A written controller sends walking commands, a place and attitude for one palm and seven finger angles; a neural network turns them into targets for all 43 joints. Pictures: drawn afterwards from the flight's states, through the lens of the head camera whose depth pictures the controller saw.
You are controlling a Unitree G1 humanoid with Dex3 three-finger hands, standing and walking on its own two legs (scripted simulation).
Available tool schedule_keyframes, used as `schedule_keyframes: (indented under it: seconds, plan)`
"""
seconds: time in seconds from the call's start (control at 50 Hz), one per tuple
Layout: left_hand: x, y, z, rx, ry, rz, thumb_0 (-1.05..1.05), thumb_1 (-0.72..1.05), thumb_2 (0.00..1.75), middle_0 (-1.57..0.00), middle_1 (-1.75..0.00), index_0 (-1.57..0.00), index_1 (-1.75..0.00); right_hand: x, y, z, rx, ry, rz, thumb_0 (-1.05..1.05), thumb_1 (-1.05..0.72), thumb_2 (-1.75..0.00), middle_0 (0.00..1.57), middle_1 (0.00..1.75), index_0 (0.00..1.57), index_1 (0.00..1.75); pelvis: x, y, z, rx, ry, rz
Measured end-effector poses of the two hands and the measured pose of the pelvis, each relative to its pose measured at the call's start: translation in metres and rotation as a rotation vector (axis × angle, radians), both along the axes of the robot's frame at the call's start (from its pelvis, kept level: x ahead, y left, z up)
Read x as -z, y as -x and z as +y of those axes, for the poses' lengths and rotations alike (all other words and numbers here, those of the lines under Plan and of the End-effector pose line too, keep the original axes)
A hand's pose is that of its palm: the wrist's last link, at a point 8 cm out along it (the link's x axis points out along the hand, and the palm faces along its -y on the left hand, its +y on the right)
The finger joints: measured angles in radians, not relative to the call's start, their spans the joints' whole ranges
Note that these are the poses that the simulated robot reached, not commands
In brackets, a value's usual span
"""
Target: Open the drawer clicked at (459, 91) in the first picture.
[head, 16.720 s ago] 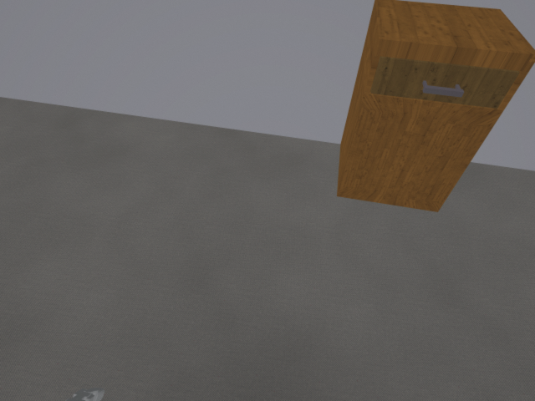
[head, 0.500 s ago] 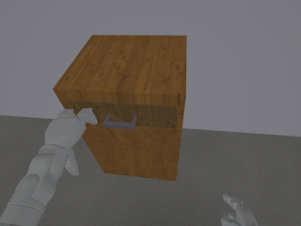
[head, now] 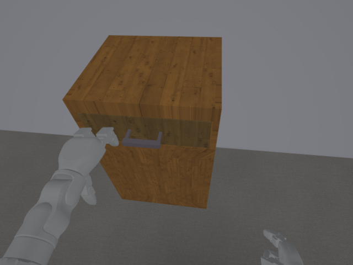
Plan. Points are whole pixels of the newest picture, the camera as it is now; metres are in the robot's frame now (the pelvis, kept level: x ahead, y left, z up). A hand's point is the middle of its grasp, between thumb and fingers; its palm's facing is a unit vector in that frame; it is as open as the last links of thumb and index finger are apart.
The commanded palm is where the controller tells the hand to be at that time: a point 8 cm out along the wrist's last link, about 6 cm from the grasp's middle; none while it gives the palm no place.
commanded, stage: move the hooked fingers above the handle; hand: left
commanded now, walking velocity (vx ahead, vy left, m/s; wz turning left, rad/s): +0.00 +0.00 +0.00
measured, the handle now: (142, 138) +0.52 +0.19 -0.10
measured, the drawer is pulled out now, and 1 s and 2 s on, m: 0.00 0.00 0.00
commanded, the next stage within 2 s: none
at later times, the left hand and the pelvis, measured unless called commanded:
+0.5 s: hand (114, 154) +0.37 +0.22 +0.01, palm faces -0.09 -0.07 -0.99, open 13.8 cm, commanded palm +0.36 +0.22 +0.07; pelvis +0.01 -0.01 -0.01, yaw -1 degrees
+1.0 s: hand (128, 145) +0.43 +0.20 -0.03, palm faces -0.10 -0.05 -0.99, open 13.8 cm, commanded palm +0.42 +0.21 +0.03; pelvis +0.01 -0.02 -0.02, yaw -1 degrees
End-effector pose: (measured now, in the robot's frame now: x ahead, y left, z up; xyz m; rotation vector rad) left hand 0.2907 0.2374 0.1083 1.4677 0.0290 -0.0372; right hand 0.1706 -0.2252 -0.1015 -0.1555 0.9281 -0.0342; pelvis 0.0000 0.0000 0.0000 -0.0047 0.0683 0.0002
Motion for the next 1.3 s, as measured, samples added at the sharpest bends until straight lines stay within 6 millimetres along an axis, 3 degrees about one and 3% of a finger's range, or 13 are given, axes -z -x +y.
schedule_keyframes:
  seconds: [0.16,0.3,0.58,0.92,1.3]
  plan:
    - [0.012,-0.025,-0.010,0.023,-0.016,-0.006,0.00,-0.49,0.30,-0.32,-1.20,-0.32,-1.20,0.006,0.007,-0.007,0.013,0.019,0.026,0.01,-0.90,-0.90,0.20,0.30,0.21,0.30,0.004,0.002,-0.004,-0.004,0.000,0.034]
    - [0.022,-0.049,-0.012,-0.004,-0.025,0.010,0.00,-0.49,0.31,-0.32,-1.20,-0.32,-1.20,0.015,0.030,-0.023,0.071,0.031,0.095,0.01,-0.90,-0.90,0.20,0.30,0.21,0.30,0.006,-0.002,-0.008,0.010,-0.002,0.065]
    - [0.047,-0.075,-0.022,0.017,-0.036,0.034,0.00,-0.49,0.31,-0.32,-1.20,-0.32,-1.20,0.028,0.068,-0.053,0.151,0.086,0.216,0.01,-0.90,-0.90,0.20,0.30,0.20,0.30,0.012,-0.009,-0.014,0.012,-0.003,0.119]
    - [0.074,-0.116,-0.031,0.012,-0.047,0.071,0.00,-0.49,0.31,-0.32,-1.20,-0.32,-1.20,0.038,0.090,-0.056,0.192,0.093,0.292,0.01,-0.90,-0.90,0.20,0.30,0.21,0.30,0.022,-0.013,-0.017,0.014,-0.002,0.194]
    - [0.104,-0.152,-0.040,0.012,-0.049,0.067,0.00,-0.49,0.31,-0.32,-1.20,-0.32,-1.20,0.050,0.140,-0.053,0.249,0.132,0.420,0.01,-0.90,-0.90,0.20,0.30,0.21,0.30,0.036,-0.010,-0.008,0.018,0.013,0.279]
